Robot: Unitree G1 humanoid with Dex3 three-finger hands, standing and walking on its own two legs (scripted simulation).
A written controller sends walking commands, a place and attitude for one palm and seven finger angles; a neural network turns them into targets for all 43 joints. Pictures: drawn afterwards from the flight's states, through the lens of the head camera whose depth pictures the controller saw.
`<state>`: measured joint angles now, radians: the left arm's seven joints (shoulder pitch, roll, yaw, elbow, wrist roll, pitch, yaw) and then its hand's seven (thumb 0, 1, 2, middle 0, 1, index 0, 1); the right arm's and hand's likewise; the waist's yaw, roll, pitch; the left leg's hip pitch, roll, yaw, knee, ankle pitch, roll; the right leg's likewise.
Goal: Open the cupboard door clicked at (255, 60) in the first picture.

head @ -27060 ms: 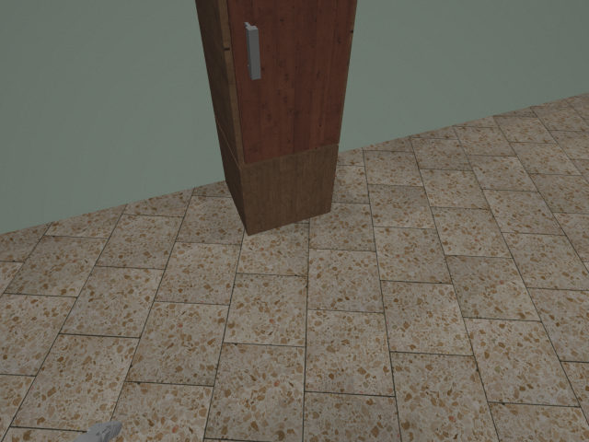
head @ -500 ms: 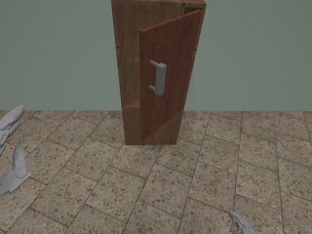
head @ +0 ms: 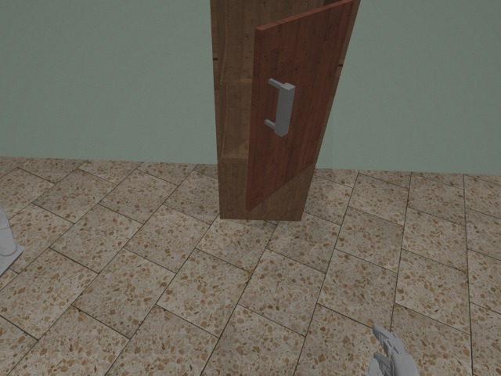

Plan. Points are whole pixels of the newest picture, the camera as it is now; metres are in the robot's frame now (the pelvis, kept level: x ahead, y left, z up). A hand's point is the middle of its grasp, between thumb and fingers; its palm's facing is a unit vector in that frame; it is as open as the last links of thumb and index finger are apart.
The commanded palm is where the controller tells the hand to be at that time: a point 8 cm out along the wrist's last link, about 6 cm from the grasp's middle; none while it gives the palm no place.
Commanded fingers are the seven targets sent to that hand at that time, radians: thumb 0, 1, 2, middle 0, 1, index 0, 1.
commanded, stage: stop stepping back and stand still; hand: left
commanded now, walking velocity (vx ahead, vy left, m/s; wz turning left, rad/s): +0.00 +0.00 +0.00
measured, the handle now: (277, 107) +0.72 -0.03 +0.07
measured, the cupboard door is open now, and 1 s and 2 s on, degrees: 46 46 46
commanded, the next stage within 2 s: let the arm hang, fingers relaxed in 0.78 s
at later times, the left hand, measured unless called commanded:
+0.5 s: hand (17, 239) +0.23 +0.29 +0.17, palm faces +0.45 -0.75 -0.47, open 7.4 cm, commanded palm +0.17 +0.32 +0.18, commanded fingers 0.00 0.90 0.90 -0.20 -0.30 -0.20 -0.30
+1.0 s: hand (54, 311) +0.21 +0.30 +0.01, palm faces +0.18 -0.85 -0.50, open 7.4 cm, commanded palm none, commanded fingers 0.00 0.90 0.90 -0.20 -0.30 -0.20 -0.30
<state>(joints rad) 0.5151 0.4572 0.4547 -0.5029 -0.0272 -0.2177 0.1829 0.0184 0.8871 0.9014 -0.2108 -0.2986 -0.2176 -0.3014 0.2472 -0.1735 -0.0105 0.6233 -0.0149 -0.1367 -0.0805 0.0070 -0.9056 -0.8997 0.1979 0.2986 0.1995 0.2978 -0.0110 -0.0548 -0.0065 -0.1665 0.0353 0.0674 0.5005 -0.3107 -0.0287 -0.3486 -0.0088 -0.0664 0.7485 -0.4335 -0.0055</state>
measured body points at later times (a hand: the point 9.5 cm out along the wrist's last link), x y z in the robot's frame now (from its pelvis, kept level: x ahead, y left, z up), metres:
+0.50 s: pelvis +0.03 +0.02 +0.01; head +0.04 +0.02 +0.45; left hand +0.20 +0.33 +0.20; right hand +0.20 -0.22 -0.08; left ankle +0.02 +0.14 -0.73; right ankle +0.04 -0.08 -0.73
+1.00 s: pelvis +0.00 +0.04 +0.00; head +0.01 +0.01 +0.45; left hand +0.19 +0.35 +0.04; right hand +0.16 -0.21 -0.12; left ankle +0.02 +0.14 -0.73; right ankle +0.04 -0.08 -0.73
